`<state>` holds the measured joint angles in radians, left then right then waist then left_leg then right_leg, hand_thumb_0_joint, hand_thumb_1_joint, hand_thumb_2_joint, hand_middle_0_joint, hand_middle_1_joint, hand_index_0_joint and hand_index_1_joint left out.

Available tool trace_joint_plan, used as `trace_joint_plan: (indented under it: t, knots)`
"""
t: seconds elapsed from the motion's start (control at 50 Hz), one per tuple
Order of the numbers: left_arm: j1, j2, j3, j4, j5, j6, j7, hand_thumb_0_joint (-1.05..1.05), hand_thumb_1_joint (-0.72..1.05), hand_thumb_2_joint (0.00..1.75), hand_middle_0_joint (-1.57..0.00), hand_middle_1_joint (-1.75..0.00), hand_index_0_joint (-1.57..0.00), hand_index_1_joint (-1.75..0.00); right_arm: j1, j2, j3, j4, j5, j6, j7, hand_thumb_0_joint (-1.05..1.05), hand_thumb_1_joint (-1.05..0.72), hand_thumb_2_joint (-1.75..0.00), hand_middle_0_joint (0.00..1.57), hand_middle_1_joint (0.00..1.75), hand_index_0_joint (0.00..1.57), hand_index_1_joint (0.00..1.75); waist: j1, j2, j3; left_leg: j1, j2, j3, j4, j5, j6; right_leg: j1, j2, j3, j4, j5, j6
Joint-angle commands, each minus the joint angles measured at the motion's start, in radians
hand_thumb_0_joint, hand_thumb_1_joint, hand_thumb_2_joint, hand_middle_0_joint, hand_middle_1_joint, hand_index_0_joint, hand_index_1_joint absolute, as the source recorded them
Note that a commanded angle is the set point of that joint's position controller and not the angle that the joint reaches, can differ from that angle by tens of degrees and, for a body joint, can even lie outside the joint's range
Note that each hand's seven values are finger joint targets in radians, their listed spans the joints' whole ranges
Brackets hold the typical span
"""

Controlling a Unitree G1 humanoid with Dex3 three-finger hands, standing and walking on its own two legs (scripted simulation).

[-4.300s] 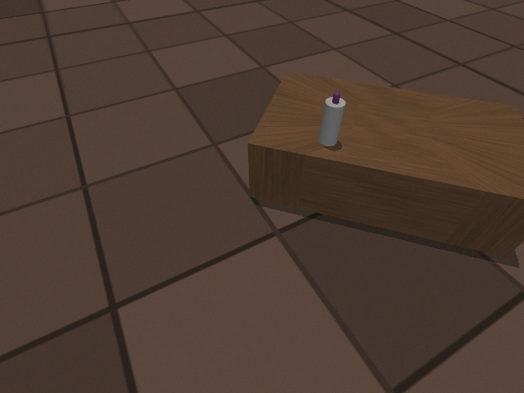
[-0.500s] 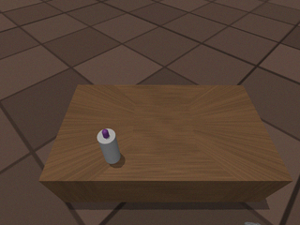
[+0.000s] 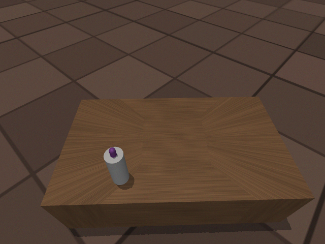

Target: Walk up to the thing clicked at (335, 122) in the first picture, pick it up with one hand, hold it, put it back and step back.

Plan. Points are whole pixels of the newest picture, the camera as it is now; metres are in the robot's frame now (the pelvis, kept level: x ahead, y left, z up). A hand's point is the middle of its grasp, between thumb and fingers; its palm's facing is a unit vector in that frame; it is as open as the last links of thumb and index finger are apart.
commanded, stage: walk up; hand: left
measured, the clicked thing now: (116, 164) +0.51 +0.21 -0.30
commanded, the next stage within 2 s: stand in 0.38 s
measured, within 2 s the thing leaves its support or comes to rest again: neither
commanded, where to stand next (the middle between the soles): +0.05 +0.01 m, yaw -1 degrees
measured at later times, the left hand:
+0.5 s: hand out of the picture +0.10 +0.26 -0.15, palm faces -0.01 -0.94 -0.35, open 7.4 cm
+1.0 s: hand out of the picture +0.09 +0.24 -0.16, palm faces -0.02 -0.94 -0.35, open 7.4 cm
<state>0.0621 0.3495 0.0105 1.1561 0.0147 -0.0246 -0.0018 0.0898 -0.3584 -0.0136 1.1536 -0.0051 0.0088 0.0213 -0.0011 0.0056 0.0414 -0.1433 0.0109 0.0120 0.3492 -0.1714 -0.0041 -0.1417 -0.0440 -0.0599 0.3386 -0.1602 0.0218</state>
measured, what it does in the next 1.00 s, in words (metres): stands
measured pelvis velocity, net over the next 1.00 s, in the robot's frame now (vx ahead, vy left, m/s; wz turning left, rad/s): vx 0.02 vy -0.01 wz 0.01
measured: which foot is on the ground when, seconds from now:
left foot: down 0.00-1.00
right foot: down 0.00-1.00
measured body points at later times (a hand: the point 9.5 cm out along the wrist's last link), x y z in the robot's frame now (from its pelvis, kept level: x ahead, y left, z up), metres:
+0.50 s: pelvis +0.01 +0.00 +0.00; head +0.02 +0.00 +0.45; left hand +0.10 +0.30 -0.13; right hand +0.10 -0.30 -0.13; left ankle +0.01 +0.12 -0.75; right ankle +0.02 -0.13 -0.75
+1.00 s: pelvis +0.02 -0.01 +0.00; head +0.03 -0.01 +0.45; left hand +0.09 +0.29 -0.13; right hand +0.10 -0.31 -0.13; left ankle +0.01 +0.12 -0.75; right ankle +0.02 -0.13 -0.75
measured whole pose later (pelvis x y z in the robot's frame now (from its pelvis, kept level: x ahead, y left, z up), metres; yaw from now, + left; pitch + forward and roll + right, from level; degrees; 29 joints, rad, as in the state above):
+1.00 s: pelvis +0.02 -0.01 +0.00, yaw +0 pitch -1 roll +0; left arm 0.10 0.35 0.00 1.16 0.01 -0.01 0.00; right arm 0.09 -0.35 0.01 1.14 -0.01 -0.01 0.01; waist 0.00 0.00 0.04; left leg -0.11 0.02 0.00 0.31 -0.18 -0.02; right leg -0.11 -0.03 -0.07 0.31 -0.17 0.01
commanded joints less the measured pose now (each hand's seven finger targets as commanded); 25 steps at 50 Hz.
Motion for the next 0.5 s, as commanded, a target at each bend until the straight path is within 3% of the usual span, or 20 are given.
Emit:
trace_joint_plan:
  t: [0.0,0.32,0.36,0.38,0.48]
  knots:
    - [-0.053,0.222,0.040,-0.062,-0.003,-0.018,0.011,0.00,0.90,0.90,-0.20,-0.30,-0.20,-0.30,-0.065,-0.209,-0.038,-0.070,-0.003,-0.025,-0.014,0.00,-0.90,-0.90,0.20,0.30,0.20,0.30,0.010,0.015,-0.062,-0.038,0.110,-0.114,-0.085,0.014,0.029,0.036,-0.102,0.099,-0.055,0.036,-0.031]
    - [-0.052,0.216,0.041,-0.067,-0.002,-0.018,0.014,0.00,0.90,0.90,-0.20,-0.30,-0.20,-0.30,-0.037,-0.205,-0.046,-0.073,-0.002,-0.022,-0.018,0.00,-0.90,-0.90,0.20,0.30,0.20,0.30,-0.002,-0.005,-0.090,0.006,0.107,-0.101,-0.062,0.112,0.031,0.051,-0.108,0.092,-0.049,0.099,-0.031]
    - [-0.028,0.210,0.032,-0.053,-0.008,-0.013,0.013,0.00,0.90,0.90,-0.20,-0.30,-0.20,-0.30,-0.039,-0.185,-0.032,-0.071,-0.008,-0.031,-0.019,0.00,-0.90,-0.90,0.20,0.30,0.20,0.30,-0.003,-0.031,-0.101,0.028,0.128,-0.116,-0.088,0.138,0.024,0.047,-0.104,0.089,-0.051,0.075,-0.031]
    - [-0.024,0.199,0.030,-0.056,-0.005,-0.010,0.012,0.00,0.90,0.90,-0.20,-0.30,-0.20,-0.30,-0.053,-0.208,-0.038,-0.072,-0.006,-0.035,-0.022,0.00,-0.90,-0.90,0.20,0.30,0.20,0.30,0.004,-0.008,-0.098,0.030,0.129,-0.117,-0.082,0.141,0.026,0.049,-0.102,0.089,-0.060,0.077,-0.030]
    - [-0.024,0.209,0.030,-0.056,-0.003,-0.011,0.012,0.00,0.90,0.90,-0.20,-0.30,-0.20,-0.30,-0.053,-0.206,-0.032,-0.070,-0.006,-0.038,-0.025,0.00,-0.90,-0.90,0.20,0.30,0.20,0.30,-0.003,0.003,-0.083,0.024,0.128,-0.108,-0.083,0.168,0.021,0.062,-0.110,0.092,-0.063,0.113,-0.026]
